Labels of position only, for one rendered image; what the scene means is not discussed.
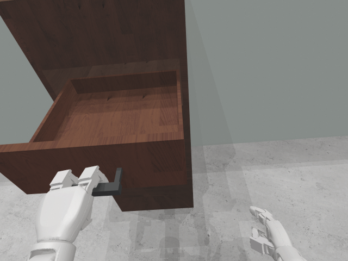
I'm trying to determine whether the robot left hand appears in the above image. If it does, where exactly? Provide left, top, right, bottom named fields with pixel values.
left=35, top=166, right=109, bottom=243

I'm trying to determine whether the cabinet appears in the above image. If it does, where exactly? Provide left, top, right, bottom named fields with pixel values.
left=0, top=0, right=194, bottom=212

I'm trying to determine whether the drawer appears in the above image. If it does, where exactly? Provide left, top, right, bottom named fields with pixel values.
left=0, top=69, right=187, bottom=194

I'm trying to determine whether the left robot forearm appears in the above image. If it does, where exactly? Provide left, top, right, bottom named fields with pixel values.
left=28, top=240, right=76, bottom=261

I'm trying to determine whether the handle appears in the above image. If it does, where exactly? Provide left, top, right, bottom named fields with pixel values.
left=72, top=167, right=123, bottom=197

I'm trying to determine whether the robot right hand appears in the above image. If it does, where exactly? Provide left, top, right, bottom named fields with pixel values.
left=250, top=206, right=293, bottom=260

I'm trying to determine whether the right robot forearm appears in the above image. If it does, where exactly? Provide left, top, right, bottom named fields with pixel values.
left=275, top=246, right=307, bottom=261

